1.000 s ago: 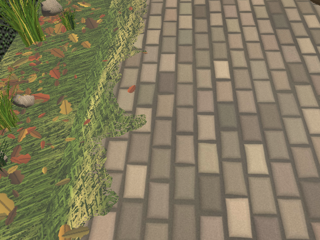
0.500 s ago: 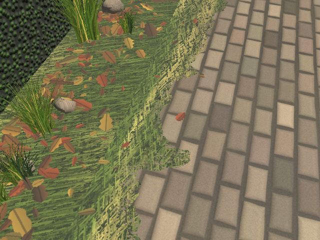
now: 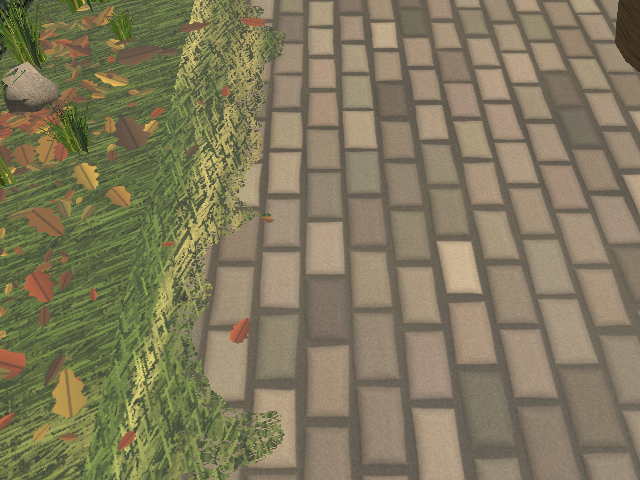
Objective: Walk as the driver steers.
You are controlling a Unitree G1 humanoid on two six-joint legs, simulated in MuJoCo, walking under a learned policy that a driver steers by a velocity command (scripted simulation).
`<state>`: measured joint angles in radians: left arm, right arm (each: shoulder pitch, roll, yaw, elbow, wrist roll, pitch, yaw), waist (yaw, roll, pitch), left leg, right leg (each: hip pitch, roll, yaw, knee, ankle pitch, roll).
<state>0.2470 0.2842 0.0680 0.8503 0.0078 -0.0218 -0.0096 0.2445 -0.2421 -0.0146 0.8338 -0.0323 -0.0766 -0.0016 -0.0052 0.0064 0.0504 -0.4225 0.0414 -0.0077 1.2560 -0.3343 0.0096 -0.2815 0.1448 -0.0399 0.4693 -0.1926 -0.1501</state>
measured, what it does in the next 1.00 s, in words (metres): walks ahead: left foot, then right foot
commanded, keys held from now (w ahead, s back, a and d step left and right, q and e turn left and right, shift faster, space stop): w+e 0.40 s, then w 0.26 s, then w+q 0.34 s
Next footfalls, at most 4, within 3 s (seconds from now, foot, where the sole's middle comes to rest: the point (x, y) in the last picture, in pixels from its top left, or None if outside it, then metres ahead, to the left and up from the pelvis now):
0.36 left None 0.39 0.12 -0.77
0.84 right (416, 451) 0.53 -0.17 -0.77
1.36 left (335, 323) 0.84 -0.01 -0.77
1.88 right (370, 227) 1.14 -0.11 -0.77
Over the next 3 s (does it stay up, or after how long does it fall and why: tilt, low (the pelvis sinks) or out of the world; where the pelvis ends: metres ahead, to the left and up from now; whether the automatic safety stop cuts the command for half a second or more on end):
stays up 1.10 -0.13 0.01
